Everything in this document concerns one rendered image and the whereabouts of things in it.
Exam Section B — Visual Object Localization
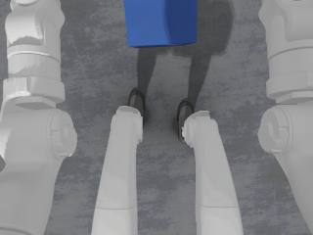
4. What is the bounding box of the robot right upper arm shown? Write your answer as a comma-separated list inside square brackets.
[257, 105, 313, 235]

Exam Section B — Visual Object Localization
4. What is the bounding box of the left robot forearm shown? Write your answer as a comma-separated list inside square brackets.
[0, 0, 66, 158]

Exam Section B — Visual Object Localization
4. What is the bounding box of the right robot forearm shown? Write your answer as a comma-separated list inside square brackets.
[258, 0, 313, 105]

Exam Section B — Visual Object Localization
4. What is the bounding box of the carton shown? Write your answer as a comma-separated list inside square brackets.
[123, 0, 198, 48]

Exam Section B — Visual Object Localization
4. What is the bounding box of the robot left upper arm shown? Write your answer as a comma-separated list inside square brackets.
[0, 108, 77, 235]

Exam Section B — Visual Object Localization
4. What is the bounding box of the robot right thigh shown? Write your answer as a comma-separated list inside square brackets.
[186, 117, 244, 235]

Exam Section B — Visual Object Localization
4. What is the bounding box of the right robot foot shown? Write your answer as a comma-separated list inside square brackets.
[177, 101, 194, 144]

